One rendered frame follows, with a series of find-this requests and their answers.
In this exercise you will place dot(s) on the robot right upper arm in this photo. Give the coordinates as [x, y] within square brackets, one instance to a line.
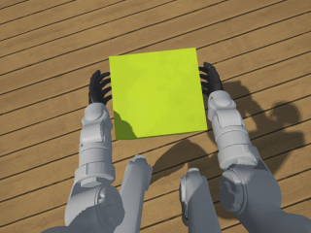
[254, 197]

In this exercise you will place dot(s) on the robot right hand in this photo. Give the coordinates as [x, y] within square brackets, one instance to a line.
[212, 77]

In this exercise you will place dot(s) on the left robot forearm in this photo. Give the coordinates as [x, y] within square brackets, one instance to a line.
[95, 150]

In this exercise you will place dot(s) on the robot left hand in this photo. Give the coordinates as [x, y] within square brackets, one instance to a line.
[96, 94]

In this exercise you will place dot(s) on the robot left upper arm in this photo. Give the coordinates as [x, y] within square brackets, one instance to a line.
[95, 210]

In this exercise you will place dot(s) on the right robot thigh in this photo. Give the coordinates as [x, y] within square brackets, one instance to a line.
[202, 216]

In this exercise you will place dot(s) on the right robot forearm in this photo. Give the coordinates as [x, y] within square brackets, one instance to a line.
[231, 135]

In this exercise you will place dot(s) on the carton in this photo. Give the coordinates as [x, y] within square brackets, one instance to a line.
[156, 94]

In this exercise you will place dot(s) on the right robot foot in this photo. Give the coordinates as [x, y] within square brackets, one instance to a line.
[184, 218]

